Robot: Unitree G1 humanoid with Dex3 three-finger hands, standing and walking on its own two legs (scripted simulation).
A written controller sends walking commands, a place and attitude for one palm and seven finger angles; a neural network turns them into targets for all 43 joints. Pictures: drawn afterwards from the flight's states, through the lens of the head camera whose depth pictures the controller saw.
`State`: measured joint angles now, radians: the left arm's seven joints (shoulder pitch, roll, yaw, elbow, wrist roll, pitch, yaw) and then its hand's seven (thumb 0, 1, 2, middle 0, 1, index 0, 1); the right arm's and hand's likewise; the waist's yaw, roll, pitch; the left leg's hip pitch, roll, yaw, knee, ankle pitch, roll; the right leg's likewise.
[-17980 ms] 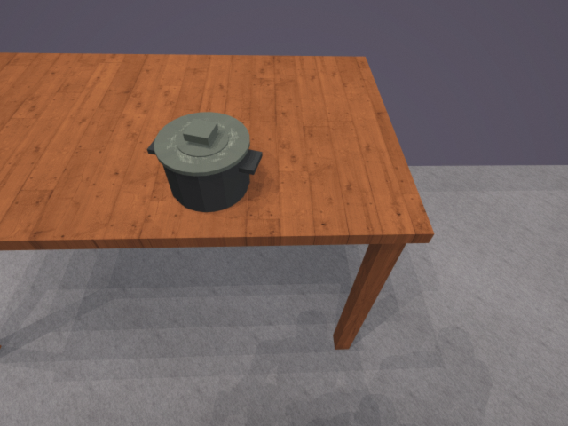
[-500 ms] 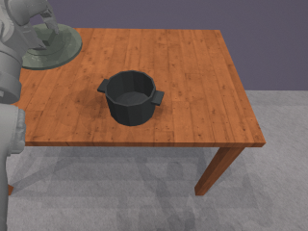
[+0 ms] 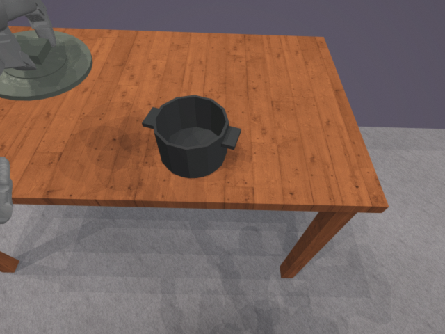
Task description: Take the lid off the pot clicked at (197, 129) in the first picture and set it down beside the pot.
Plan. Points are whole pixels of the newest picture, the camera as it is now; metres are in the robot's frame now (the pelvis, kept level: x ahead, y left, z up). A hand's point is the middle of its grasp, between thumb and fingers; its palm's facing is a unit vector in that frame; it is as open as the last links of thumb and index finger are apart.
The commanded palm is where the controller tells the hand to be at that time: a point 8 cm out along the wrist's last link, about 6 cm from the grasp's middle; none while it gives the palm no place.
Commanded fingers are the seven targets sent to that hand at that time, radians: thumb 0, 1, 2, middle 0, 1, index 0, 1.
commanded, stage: move the lid sideways beside the pot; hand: left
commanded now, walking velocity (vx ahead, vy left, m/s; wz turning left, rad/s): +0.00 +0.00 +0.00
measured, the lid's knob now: (29, 49) +0.51 +0.29 +0.23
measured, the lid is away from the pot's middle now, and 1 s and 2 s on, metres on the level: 0.24 0.23 0.22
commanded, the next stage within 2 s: lower the lid onto the table in 0.02 s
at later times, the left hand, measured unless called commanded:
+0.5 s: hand (38, 55) +0.49 +0.28 +0.23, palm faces -0.33 -0.11 -0.94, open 8.1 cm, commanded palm +0.50 +0.28 +0.30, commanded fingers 0.00 0.62 1.01 -0.95 -1.11 -0.79 -1.02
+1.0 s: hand (42, 78) +0.48 +0.28 +0.19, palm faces -0.38 -0.10 -0.92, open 8.1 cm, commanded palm +0.50 +0.28 +0.26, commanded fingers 0.00 0.62 1.01 -0.95 -1.11 -0.79 -1.02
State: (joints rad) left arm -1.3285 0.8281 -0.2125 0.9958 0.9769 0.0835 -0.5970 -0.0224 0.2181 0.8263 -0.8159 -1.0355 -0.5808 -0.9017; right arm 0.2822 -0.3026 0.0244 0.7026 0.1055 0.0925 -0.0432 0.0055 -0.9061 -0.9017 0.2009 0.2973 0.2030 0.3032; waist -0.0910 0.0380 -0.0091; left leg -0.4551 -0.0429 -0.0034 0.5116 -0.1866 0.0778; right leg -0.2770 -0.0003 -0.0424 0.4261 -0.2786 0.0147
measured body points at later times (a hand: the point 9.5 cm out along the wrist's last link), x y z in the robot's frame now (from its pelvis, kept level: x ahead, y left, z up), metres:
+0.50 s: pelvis +0.01 +0.00 +0.00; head +0.07 +0.00 +0.44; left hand +0.51 +0.28 +0.28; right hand +0.05 -0.28 -0.12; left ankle +0.04 +0.07 -0.74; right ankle -0.05 -0.14 -0.74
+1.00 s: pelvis +0.00 +0.00 +0.00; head +0.07 +0.01 +0.44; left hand +0.50 +0.28 +0.24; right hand +0.05 -0.29 -0.12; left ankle +0.04 +0.07 -0.74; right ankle -0.05 -0.14 -0.74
